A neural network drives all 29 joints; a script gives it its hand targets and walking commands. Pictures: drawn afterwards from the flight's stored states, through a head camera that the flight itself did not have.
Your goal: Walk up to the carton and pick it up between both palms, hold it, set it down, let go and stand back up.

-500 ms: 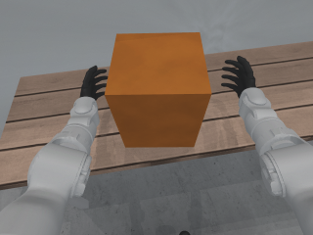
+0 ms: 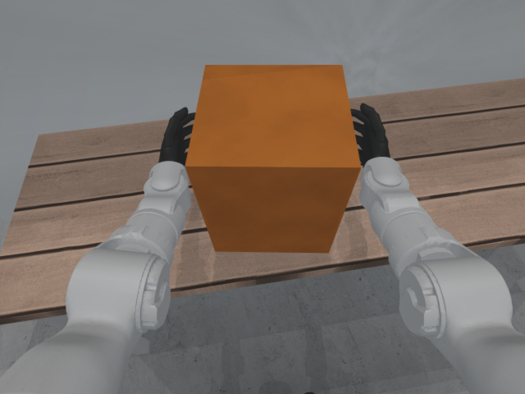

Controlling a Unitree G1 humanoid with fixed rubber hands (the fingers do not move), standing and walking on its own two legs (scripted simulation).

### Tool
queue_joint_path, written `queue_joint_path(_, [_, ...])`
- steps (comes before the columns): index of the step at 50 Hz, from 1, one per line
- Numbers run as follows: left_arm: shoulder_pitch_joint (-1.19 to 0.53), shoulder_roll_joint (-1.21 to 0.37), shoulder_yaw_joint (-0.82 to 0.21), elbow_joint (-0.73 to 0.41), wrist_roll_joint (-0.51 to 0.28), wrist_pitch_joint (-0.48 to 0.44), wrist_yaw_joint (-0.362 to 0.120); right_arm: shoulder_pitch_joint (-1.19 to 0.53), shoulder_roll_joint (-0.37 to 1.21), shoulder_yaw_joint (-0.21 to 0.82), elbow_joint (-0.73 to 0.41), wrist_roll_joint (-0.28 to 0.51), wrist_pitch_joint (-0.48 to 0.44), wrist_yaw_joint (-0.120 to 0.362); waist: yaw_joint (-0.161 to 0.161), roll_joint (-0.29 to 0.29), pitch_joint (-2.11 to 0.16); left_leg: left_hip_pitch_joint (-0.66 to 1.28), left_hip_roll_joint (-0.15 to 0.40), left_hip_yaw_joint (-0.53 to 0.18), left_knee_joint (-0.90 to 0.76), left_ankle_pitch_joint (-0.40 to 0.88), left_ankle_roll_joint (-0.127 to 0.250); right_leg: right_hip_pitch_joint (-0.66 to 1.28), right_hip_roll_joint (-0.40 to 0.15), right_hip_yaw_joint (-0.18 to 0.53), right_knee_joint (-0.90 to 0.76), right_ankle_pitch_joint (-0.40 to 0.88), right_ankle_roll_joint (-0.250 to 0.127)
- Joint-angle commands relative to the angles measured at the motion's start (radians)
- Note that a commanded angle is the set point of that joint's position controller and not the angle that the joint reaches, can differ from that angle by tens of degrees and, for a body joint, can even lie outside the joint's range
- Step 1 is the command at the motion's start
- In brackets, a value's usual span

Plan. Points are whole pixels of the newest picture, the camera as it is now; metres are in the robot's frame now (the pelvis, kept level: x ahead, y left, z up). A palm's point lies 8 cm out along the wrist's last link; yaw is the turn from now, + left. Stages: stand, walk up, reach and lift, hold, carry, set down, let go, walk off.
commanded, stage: reach and lift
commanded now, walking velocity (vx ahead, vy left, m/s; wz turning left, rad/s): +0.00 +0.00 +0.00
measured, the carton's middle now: (272, 167) +0.48 -0.02 +0.03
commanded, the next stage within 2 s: none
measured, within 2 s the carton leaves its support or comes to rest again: leaves its support in 1.60 s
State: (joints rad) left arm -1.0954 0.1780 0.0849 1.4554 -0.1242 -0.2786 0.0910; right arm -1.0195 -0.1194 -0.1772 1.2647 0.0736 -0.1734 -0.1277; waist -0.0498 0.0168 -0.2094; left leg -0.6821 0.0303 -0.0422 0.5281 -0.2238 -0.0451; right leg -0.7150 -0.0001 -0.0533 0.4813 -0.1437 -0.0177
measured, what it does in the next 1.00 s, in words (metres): stands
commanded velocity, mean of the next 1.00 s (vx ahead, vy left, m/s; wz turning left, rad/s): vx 0.00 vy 0.00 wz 0.00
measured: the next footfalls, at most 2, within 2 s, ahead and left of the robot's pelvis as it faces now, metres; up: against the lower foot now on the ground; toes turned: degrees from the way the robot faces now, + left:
none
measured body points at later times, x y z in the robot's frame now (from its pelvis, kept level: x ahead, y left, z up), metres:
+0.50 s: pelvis +0.01 +0.01 +0.01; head +0.09 +0.01 +0.45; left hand +0.48 +0.14 +0.08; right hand +0.47 -0.17 +0.08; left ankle +0.00 +0.14 -0.73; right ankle +0.03 -0.11 -0.73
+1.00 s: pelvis +0.02 +0.01 +0.02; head +0.09 +0.00 +0.46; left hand +0.47 +0.14 +0.08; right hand +0.45 -0.17 +0.08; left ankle +0.00 +0.14 -0.73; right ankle +0.03 -0.11 -0.73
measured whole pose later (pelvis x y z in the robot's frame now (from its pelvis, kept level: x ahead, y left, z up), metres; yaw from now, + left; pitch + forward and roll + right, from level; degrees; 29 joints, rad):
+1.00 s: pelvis +0.02 +0.01 +0.02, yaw -1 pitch +11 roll -1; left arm -0.89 -0.01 0.57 1.16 0.35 -0.23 0.04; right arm -0.80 0.10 -0.70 0.92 -0.52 -0.21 -0.03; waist -0.03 0.04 -0.06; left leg -0.34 0.03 0.00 0.33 -0.19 -0.02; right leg -0.37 -0.01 -0.04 0.28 -0.10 0.01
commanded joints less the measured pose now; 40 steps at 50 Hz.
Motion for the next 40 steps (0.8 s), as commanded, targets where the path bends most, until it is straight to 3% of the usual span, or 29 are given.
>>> queue_joint_path(1, [-0.502, 0.027, 0.053, -0.217, 0.084, -0.048, 0.000, -0.429, -0.076, -0.044, -0.169, -0.056, -0.055, 0.023, -0.007, 0.059, -0.690, 0.327, -0.036, 0.095, -0.014, 0.424, -0.069, 0.493, 0.022, -0.007, 0.002, 0.411, 0.024])
queue_joint_path(5, [-0.478, -0.008, 0.077, -0.265, 0.123, -0.035, 0.013, -0.418, -0.070, -0.068, -0.200, -0.086, -0.066, 0.038, 0.003, 0.060, -0.705, 0.393, -0.028, 0.100, -0.018, 0.478, -0.075, 0.498, 0.029, -0.012, -0.026, 0.423, 0.019])
queue_joint_path(10, [-0.455, -0.013, 0.106, -0.281, 0.150, -0.011, 0.025, -0.403, -0.069, -0.076, -0.198, -0.099, -0.051, 0.050, 0.015, 0.045, -0.629, 0.388, -0.025, 0.104, -0.044, 0.435, -0.068, 0.535, 0.029, -0.002, -0.043, 0.387, 0.014])
queue_joint_path(16, [-0.462, -0.009, 0.080, -0.312, 0.105, 0.021, 0.049, -0.418, -0.089, -0.038, -0.220, -0.050, -0.027, 0.052, 0.027, 0.022, -0.664, 0.423, -0.020, 0.100, -0.032, 0.462, -0.060, 0.516, 0.036, 0.002, -0.047, 0.383, 0.011])
queue_joint_path(22, [-0.469, -0.004, 0.052, -0.306, 0.058, 0.033, 0.048, -0.437, -0.093, -0.017, -0.220, -0.033, -0.011, 0.042, 0.012, -0.017, -0.656, 0.373, -0.020, 0.097, -0.023, 0.433, -0.045, 0.547, 0.032, 0.008, -0.029, 0.403, 0.021])
queue_joint_path(23, [-0.472, -0.001, 0.047, -0.292, 0.057, 0.033, 0.045, -0.432, -0.090, -0.026, -0.201, -0.042, -0.007, 0.040, 0.002, -0.018, -0.643, 0.363, -0.023, 0.095, -0.027, 0.422, -0.045, 0.556, 0.030, 0.010, -0.027, 0.414, 0.022])
queue_joint_path(30, [-0.477, -0.025, 0.065, -0.319, 0.093, 0.012, 0.034, -0.442, -0.038, -0.054, -0.231, -0.065, -0.025, 0.044, 0.009, 0.009, -0.663, 0.344, -0.026, 0.101, -0.021, 0.433, -0.044, 0.575, 0.021, 0.009, -0.017, 0.446, 0.027])
queue_joint_path(33, [-0.468, -0.065, 0.107, -0.313, 0.140, 0.009, 0.025, -0.424, 0.017, -0.092, -0.227, -0.116, -0.017, 0.057, 0.016, 0.006, -0.615, 0.341, -0.030, 0.103, -0.050, 0.389, -0.042, 0.585, 0.016, 0.005, -0.035, 0.407, 0.029])
queue_joint_path(36, [-0.469, -0.157, 0.175, -0.334, 0.231, 0.004, -0.011, -0.405, 0.128, -0.170, -0.255, -0.230, -0.022, 0.087, 0.005, 0.024, -0.578, 0.370, -0.037, 0.111, -0.078, 0.371, -0.040, 0.608, 0.008, -0.003, -0.057, 0.396, 0.032])
queue_joint_path(37, [-0.473, -0.229, 0.194, -0.335, 0.274, 0.000, -0.033, -0.405, 0.210, -0.188, -0.261, -0.289, -0.030, 0.106, 0.001, 0.013, -0.557, 0.381, -0.039, 0.114, -0.092, 0.372, -0.036, 0.625, 0.009, -0.007, -0.068, 0.410, 0.033])
queue_joint_path(39, [-0.506, -0.496, 0.213, -0.311, 0.386, -0.014, -0.114, -0.418, 0.530, -0.225, -0.275, -0.462, -0.037, 0.180, -0.009, 0.015, -0.525, 0.381, -0.045, 0.123, -0.140, 0.295, -0.027, 0.681, -0.002, -0.022, -0.097, 0.401, 0.033])
queue_joint_path(40, [-0.446, -0.546, 0.225, -0.287, 0.430, -0.014, -0.141, -0.368, 0.574, -0.246, -0.282, -0.529, -0.045, 0.211, -0.007, 0.022, -0.515, 0.393, -0.044, 0.130, -0.160, 0.285, -0.022, 0.721, -0.004, -0.032, -0.102, 0.422, 0.032])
